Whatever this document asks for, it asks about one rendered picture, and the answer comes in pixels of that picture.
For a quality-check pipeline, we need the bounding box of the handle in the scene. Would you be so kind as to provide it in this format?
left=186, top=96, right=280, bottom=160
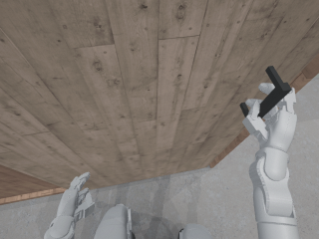
left=240, top=66, right=292, bottom=118

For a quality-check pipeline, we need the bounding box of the robot right thigh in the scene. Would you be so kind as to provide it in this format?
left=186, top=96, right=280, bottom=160
left=179, top=223, right=213, bottom=239

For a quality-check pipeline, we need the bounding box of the robot right hand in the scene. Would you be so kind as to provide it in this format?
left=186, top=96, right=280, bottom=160
left=242, top=83, right=297, bottom=152

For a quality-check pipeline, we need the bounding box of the robot left thigh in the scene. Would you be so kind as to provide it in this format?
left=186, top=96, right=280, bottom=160
left=94, top=205, right=133, bottom=239

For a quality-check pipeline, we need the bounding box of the robot left hand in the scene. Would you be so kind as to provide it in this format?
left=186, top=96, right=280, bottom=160
left=56, top=172, right=95, bottom=222

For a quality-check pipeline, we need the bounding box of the robot right forearm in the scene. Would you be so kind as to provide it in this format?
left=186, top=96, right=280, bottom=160
left=248, top=146, right=300, bottom=239

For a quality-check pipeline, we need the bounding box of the robot left forearm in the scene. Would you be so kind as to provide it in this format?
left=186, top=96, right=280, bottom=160
left=44, top=215, right=76, bottom=239

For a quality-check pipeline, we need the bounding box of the wardrobe door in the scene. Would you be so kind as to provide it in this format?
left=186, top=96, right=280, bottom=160
left=0, top=164, right=61, bottom=199
left=0, top=0, right=319, bottom=192

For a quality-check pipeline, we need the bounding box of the robot thigh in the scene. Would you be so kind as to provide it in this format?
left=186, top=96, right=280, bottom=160
left=94, top=205, right=133, bottom=239
left=179, top=223, right=213, bottom=239

